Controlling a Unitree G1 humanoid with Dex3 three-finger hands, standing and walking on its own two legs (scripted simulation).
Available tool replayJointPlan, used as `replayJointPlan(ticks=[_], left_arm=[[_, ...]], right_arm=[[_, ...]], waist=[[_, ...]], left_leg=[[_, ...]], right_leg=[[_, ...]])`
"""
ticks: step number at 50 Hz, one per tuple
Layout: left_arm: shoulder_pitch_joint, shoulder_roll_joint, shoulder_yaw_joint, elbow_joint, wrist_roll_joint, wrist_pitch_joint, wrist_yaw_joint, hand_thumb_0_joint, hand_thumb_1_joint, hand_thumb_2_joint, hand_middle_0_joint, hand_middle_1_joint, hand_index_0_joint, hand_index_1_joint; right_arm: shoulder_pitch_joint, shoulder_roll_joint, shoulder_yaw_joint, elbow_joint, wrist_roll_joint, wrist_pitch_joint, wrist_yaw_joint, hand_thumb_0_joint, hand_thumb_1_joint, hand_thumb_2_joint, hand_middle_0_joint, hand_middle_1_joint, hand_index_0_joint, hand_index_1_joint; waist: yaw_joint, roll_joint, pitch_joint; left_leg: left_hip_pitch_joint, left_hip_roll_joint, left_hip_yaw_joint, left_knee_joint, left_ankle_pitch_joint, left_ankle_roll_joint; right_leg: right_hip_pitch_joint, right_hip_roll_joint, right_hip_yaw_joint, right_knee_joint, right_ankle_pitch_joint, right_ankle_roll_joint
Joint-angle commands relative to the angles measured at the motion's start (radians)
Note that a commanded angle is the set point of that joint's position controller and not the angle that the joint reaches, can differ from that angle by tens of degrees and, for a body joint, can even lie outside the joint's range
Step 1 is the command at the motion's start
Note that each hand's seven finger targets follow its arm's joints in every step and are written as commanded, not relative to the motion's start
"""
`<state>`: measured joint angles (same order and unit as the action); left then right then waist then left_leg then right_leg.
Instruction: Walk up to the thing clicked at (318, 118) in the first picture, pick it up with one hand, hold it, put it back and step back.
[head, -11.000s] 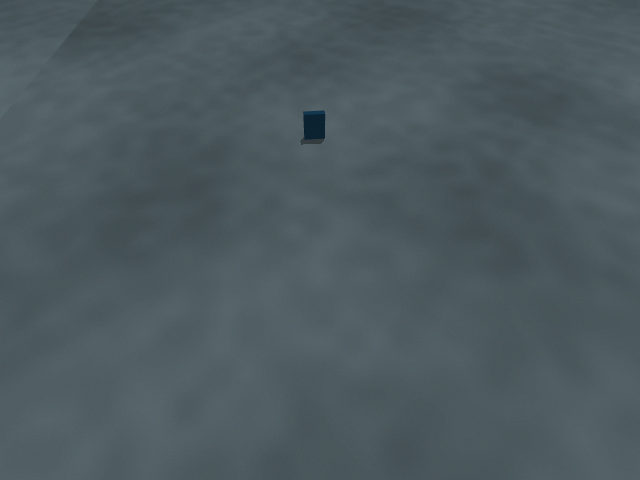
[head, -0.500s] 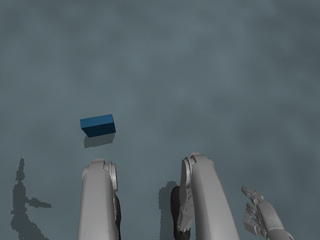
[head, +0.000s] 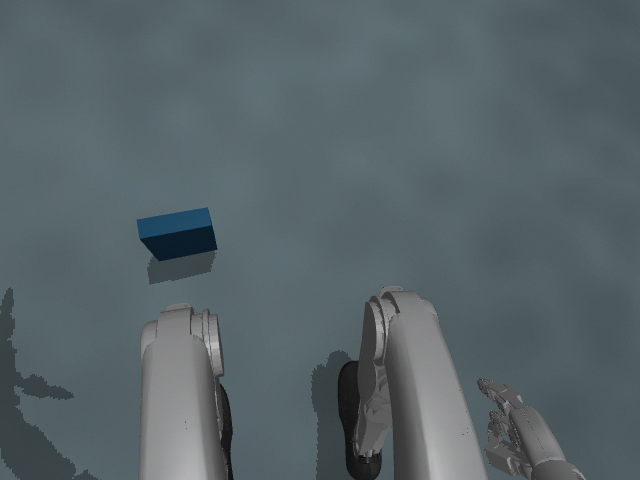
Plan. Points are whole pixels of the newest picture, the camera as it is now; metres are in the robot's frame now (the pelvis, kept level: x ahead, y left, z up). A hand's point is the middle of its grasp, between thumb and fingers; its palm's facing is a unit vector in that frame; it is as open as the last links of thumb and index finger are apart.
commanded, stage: go down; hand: left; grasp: from the side
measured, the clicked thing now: (181, 236) +0.48 +0.19 -0.32
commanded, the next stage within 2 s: approach in 0.44 s
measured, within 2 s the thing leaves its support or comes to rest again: neither
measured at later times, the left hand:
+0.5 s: hand out of the picture +0.42 +0.39 +0.00, palm faces +0.12 -0.99 -0.09, open 17.3 cm
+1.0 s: hand (36, 223) +0.44 +0.34 -0.15, palm faces +0.09 -1.00 +0.02, open 17.4 cm
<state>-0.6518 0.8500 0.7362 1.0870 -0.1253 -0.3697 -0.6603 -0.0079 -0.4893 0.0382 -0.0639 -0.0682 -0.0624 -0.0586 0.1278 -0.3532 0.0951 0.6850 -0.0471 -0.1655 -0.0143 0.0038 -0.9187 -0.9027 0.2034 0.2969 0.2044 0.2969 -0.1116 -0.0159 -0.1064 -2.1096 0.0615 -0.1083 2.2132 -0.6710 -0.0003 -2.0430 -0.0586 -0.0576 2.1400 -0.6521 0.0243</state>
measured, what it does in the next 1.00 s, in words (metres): lowers itself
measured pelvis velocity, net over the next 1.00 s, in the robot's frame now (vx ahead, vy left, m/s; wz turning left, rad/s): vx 0.00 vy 0.00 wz -0.08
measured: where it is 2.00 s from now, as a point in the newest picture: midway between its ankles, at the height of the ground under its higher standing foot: (289, 453)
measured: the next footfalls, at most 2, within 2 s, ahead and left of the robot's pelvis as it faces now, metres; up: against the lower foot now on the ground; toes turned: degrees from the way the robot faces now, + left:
none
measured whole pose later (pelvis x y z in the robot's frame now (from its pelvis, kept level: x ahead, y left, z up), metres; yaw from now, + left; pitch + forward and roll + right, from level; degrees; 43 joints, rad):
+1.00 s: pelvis +0.00 +0.00 -0.07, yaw -4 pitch +25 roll -10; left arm -0.72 0.90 0.73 1.30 -0.18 -0.65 -0.65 -0.01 -0.55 0.02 -0.08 -0.09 -0.07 -0.10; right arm 0.01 -0.38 0.25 0.64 -0.15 -0.14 0.04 0.00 -0.91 -0.90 0.20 0.30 0.20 0.30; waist -0.20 -0.13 0.08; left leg -2.24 0.06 -0.21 2.47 -0.69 0.00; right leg -2.14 -0.03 -0.11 2.33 -0.64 0.04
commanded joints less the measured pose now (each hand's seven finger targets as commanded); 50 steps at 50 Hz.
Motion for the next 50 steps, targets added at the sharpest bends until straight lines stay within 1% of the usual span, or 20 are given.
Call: replayJointPlan(ticks=[1,2,4,9,11,16,19,21,23,26,27,28,29,31,34,36,38,42,46,50], left_arm=[[-0.243,0.408,0.053,-0.198,-0.030,-0.059,-0.009,0.000,-0.482,0.044,-0.060,-0.077,-0.062,-0.068],[-0.234,0.388,0.048,-0.178,-0.032,-0.057,-0.011,0.000,-0.475,0.049,-0.059,-0.078,-0.060,-0.068],[-0.255,0.427,0.065,-0.207,-0.032,-0.059,-0.009,0.000,-0.488,0.044,-0.063,-0.077,-0.063,-0.068],[-0.253,0.440,0.069,-0.208,-0.040,-0.062,-0.014,0.000,-0.499,0.049,-0.062,-0.080,-0.062,-0.072],[-0.234,0.441,0.071,-0.188,-0.042,-0.058,-0.017,0.000,-0.499,0.051,-0.062,-0.078,-0.061,-0.071],[-0.236,0.427,0.071,-0.171,-0.047,-0.059,-0.028,0.000,-0.499,0.056,-0.063,-0.079,-0.062,-0.073],[-0.260,0.462,0.083,-0.197,-0.046,-0.065,-0.029,0.000,-0.515,0.048,-0.070,-0.080,-0.067,-0.075],[-0.262,0.428,0.063,-0.183,-0.049,-0.066,-0.036,0.000,-0.516,0.058,-0.067,-0.087,-0.065,-0.082],[-0.254,0.473,0.094,-0.181,-0.049,-0.069,-0.033,0.000,-0.512,0.048,-0.069,-0.082,-0.068,-0.076],[-0.254,0.445,0.076,-0.168,-0.053,-0.071,-0.043,0.000,-0.509,0.057,-0.067,-0.085,-0.065,-0.080],[-0.274,0.479,0.093,-0.196,-0.051,-0.074,-0.041,0.000,-0.517,0.118,-0.091,-0.149,-0.069,-0.160],[-0.258,0.503,0.109,-0.191,-0.050,-0.077,-0.040,0.000,-0.499,0.038,-0.091,-0.072,-0.070,-0.084],[-0.247,0.496,0.099,-0.164,-0.053,-0.079,-0.046,0.000,-0.483,0.012,-0.091,-0.083,-0.075,-0.089],[-0.223,0.404,0.071,-0.095,-0.071,-0.090,-0.061,0.000,-0.494,0.022,-0.090,-0.093,-0.075,-0.099],[-0.233,0.424,0.091,-0.078,-0.101,-0.139,-0.067,0.000,-0.537,0.000,-0.097,-0.089,-0.084,-0.094],[-0.245,0.354,0.041,-0.021,-0.113,-0.169,-0.076,0.000,-0.522,0.011,-0.092,-0.097,-0.081,-0.100],[-0.259,0.344,0.035,-0.001,-0.125,-0.205,-0.071,0.000,-0.536,0.013,-0.093,-0.100,-0.083,-0.103],[-0.277,0.360,0.024,0.033,-0.110,-0.275,-0.044,0.000,-0.557,0.025,-0.086,-0.103,-0.078,-0.106],[-0.281,0.411,0.044,0.034,-0.084,-0.342,0.002,0.000,-0.563,0.018,-0.090,-0.092,-0.078,-0.098],[-0.305,0.397,0.007,0.027,-0.063,-0.417,0.041,0.000,-0.565,0.031,-0.088,-0.104,-0.075,-0.109]], right_arm=[[0.140,-0.240,-0.088,-0.046,0.003,-0.019,-0.016,0.000,-0.920,-0.904,0.200,0.299,0.200,0.299],[0.140,-0.243,-0.090,-0.044,0.005,-0.018,-0.015,0.000,-0.919,-0.904,0.200,0.299,0.200,0.299],[0.142,-0.247,-0.087,-0.044,0.004,-0.016,-0.014,0.000,-0.920,-0.904,0.200,0.299,0.200,0.299],[0.133,-0.245,-0.082,-0.044,0.004,-0.015,-0.013,0.000,-0.918,-0.904,0.200,0.299,0.200,0.299],[0.147,-0.246,-0.081,-0.034,0.004,-0.013,-0.013,0.000,-0.918,-0.904,0.200,0.299,0.200,0.299],[0.156,-0.252,-0.074,-0.030,0.003,-0.009,-0.011,0.000,-0.915,-0.904,0.200,0.300,0.200,0.300],[0.157,-0.253,-0.072,-0.029,0.000,-0.005,-0.010,0.000,-0.915,-0.904,0.200,0.299,0.200,0.299],[0.154,-0.250,-0.069,-0.029,-0.001,-0.005,-0.009,0.000,-0.917,-0.904,0.200,0.299,0.200,0.299],[0.141,-0.255,-0.068,-0.036,-0.001,-0.005,-0.010,0.000,-0.916,-0.904,0.200,0.299,0.200,0.299],[0.143,-0.255,-0.062,-0.034,-0.005,-0.002,-0.009,0.000,-0.915,-0.904,0.200,0.299,0.200,0.299],[0.142,-0.262,-0.064,-0.044,-0.003,-0.004,-0.009,0.000,-0.926,-0.905,0.201,0.300,0.200,0.300],[0.134,-0.264,-0.063,-0.048,-0.002,-0.003,-0.010,0.000,-0.897,-0.897,0.199,0.300,0.199,0.300],[0.132,-0.259,-0.057,-0.040,-0.002,-0.001,-0.009,0.000,-0.910,-0.900,0.199,0.300,0.200,0.300],[0.129,-0.264,-0.049,-0.041,-0.005,-0.004,-0.006,0.000,-0.908,-0.900,0.199,0.300,0.199,0.300],[0.116,-0.265,-0.030,-0.052,-0.012,-0.012,-0.003,0.000,-0.909,-0.899,0.199,0.300,0.199,0.300],[0.097,-0.266,-0.019,-0.057,-0.019,-0.017,0.002,0.000,-0.909,-0.899,0.199,0.300,0.199,0.300],[0.083,-0.273,-0.006,-0.062,-0.027,-0.020,0.007,0.000,-0.903,-0.898,0.199,0.300,0.199,0.300],[0.056,-0.290,0.023,-0.072,-0.056,-0.013,0.018,0.000,-0.904,-0.898,0.199,0.300,0.199,0.300],[0.031,-0.304,0.055,-0.079,-0.092,0.011,0.032,0.000,-0.910,-0.900,0.199,0.300,0.199,0.300],[-0.023,-0.316,0.087,-0.081,-0.126,0.038,0.041,0.000,-0.923,-0.904,0.199,0.300,0.199,0.300]], waist=[[0.026,0.262,-0.611],[0.027,0.261,-0.589],[0.033,0.266,-0.600],[0.035,0.260,-0.578],[0.041,0.260,-0.603],[0.020,0.253,-0.581],[0.028,0.270,-0.604],[0.007,0.266,-0.582],[0.025,0.249,-0.589],[0.010,0.258,-0.576],[0.014,0.266,-0.587],[0.025,0.272,-0.582],[0.020,0.268,-0.563],[-0.019,0.224,-0.506],[-0.022,0.192,-0.497],[-0.056,0.187,-0.454],[-0.062,0.178,-0.435],[-0.072,0.233,-0.438],[-0.070,0.290,-0.474],[-0.100,0.356,-0.458]], left_leg=[[0.501,-0.027,0.028,-0.294,0.114,0.017],[0.509,-0.026,0.018,-0.301,0.101,0.016],[0.492,-0.028,0.026,-0.288,0.092,0.019],[0.452,-0.028,0.030,-0.284,0.039,0.023],[0.472,-0.029,0.036,-0.270,0.083,0.020],[0.460,-0.029,0.027,-0.250,0.129,0.020],[0.471,-0.028,0.029,-0.245,0.135,0.018],[0.454,-0.028,0.028,-0.241,0.107,0.021],[0.442,-0.028,0.030,-0.236,0.103,0.023],[0.435,-0.029,0.032,-0.226,0.118,0.023],[0.440,-0.028,0.028,-0.230,0.115,0.022],[0.451,-0.026,0.022,-0.237,0.112,0.021],[0.428,-0.026,0.025,-0.231,0.095,0.022],[0.406,-0.023,0.010,-0.211,0.100,0.023],[0.351,-0.025,0.022,-0.166,0.117,0.028],[0.337,-0.020,0.012,-0.148,0.084,0.026],[0.328,-0.016,0.004,-0.129,0.071,0.022],[0.350,-0.010,-0.006,-0.095,0.097,0.011],[0.373,-0.003,-0.012,-0.058,0.130,-0.001],[0.404,0.006,-0.031,-0.031,0.127,-0.010]], right_leg=[[0.242,0.037,-0.042,-0.191,0.103,-0.063],[0.218,0.037,-0.046,-0.186,0.097,-0.063],[0.231,0.037,-0.042,-0.189,0.091,-0.061],[0.217,0.041,-0.046,-0.185,0.046,-0.060],[0.226,0.042,-0.043,-0.181,0.076,-0.062],[0.226,0.041,-0.053,-0.163,0.113,-0.061],[0.227,0.042,-0.048,-0.157,0.113,-0.062],[0.220,0.043,-0.054,-0.161,0.093,-0.060],[0.221,0.044,-0.051,-0.160,0.089,-0.059],[0.229,0.045,-0.054,-0.157,0.105,-0.058],[0.224,0.044,-0.056,-0.153,0.102,-0.059],[0.213,0.044,-0.058,-0.146,0.098,-0.059],[0.209,0.047,-0.055,-0.149,0.081,-0.059],[0.179,0.050,-0.071,-0.134,0.090,-0.057],[0.211,0.057,-0.072,-0.127,0.102,-0.052],[0.174,0.061,-0.083,-0.110,0.079,-0.052],[0.162,0.066,-0.091,-0.097,0.074,-0.052],[0.155,0.069,-0.109,-0.050,0.099,-0.054],[0.183,0.074,-0.124,-0.012,0.127,-0.052],[0.163,0.079,-0.141,0.023,0.128,-0.053]])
